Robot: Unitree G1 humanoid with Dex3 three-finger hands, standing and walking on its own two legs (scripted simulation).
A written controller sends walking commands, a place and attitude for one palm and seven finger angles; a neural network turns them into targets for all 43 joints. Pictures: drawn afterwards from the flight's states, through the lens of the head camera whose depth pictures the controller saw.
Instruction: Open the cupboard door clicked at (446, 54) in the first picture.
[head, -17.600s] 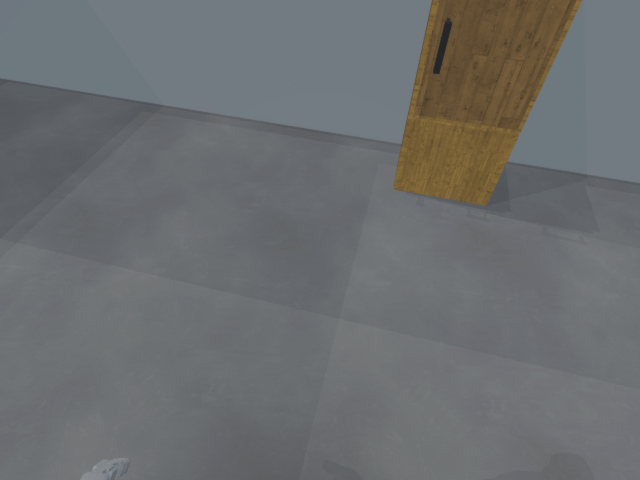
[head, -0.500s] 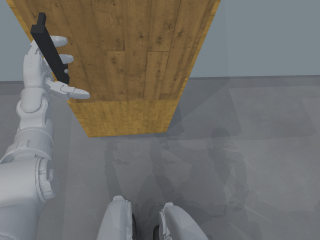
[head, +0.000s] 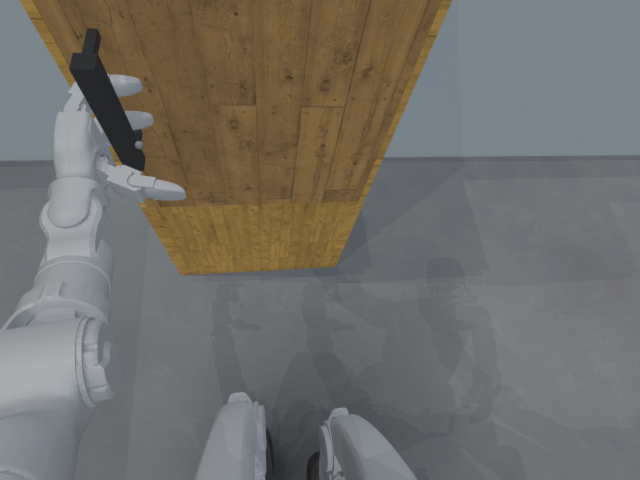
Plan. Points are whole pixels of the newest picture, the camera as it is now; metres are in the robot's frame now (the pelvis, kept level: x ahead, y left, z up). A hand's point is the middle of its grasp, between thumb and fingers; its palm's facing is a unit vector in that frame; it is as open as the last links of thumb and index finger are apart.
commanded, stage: close the thumb around the handle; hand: left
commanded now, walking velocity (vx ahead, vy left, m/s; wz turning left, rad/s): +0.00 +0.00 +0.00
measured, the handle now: (116, 107) +0.55 +0.22 +0.06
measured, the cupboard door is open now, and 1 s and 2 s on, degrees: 0 1 44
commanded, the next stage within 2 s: pull the door open along its arc in 0.74 s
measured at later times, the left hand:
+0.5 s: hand (137, 146) +0.50 +0.19 +0.05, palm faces +0.06 -1.00 -0.02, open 8.5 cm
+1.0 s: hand (139, 148) +0.50 +0.19 +0.05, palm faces +0.07 -1.00 -0.01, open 5.6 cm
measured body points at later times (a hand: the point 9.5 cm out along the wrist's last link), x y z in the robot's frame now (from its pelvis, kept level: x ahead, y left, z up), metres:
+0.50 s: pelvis +0.00 +0.00 +0.00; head +0.14 +0.04 +0.43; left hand +0.49 +0.25 +0.05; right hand +0.02 -0.26 -0.11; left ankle +0.05 +0.07 -0.62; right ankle -0.02 -0.09 -0.62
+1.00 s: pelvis +0.00 +0.00 +0.00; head +0.14 +0.04 +0.43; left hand +0.49 +0.25 +0.05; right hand +0.01 -0.26 -0.11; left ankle +0.05 +0.07 -0.62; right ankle -0.02 -0.09 -0.62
